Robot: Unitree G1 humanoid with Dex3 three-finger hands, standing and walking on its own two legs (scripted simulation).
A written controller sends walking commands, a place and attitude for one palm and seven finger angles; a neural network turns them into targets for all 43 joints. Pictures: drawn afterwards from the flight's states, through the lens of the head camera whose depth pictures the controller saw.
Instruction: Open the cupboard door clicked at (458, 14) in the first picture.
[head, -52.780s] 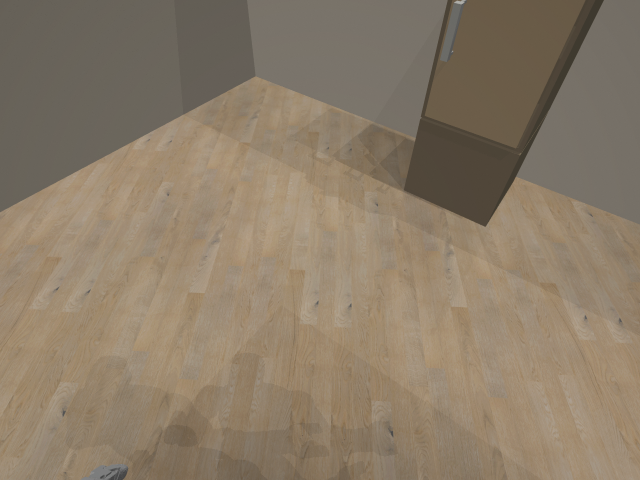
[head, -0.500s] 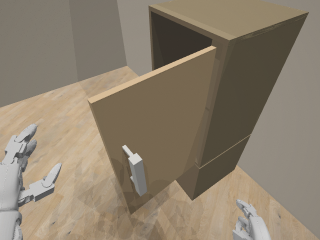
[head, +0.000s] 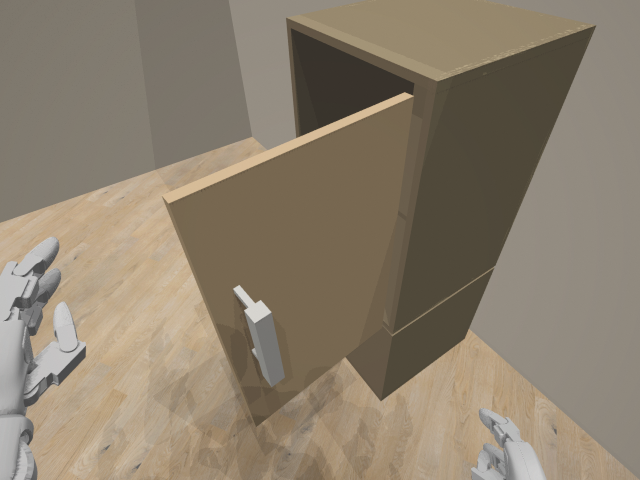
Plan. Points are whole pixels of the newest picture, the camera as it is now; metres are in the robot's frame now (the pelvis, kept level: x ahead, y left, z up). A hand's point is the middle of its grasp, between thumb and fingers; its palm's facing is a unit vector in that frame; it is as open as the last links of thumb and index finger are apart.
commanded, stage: step back with the hand held close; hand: left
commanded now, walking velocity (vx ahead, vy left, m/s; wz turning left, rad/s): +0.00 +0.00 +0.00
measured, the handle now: (258, 336) +0.31 +0.14 -0.01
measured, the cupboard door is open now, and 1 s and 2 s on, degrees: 95 95 95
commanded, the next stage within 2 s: stop stepping back and stand still in 1.36 s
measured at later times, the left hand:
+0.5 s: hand (72, 363) +0.17 +0.26 +0.15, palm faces +0.33 -0.79 -0.52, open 7.4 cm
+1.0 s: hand out of the picture +0.09 +0.28 +0.15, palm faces +0.45 -0.78 -0.45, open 7.4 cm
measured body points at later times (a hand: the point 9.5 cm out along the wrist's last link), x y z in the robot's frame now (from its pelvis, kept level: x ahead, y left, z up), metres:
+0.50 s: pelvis -0.04 +0.01 +0.00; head -0.02 +0.00 +0.45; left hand +0.15 +0.30 +0.18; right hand +0.13 -0.25 -0.09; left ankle -0.01 +0.09 -0.74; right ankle -0.02 -0.10 -0.74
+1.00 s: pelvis -0.11 +0.02 -0.02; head -0.09 +0.04 +0.43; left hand +0.06 +0.32 +0.17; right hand +0.08 -0.21 -0.10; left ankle -0.01 +0.10 -0.74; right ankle -0.03 -0.10 -0.75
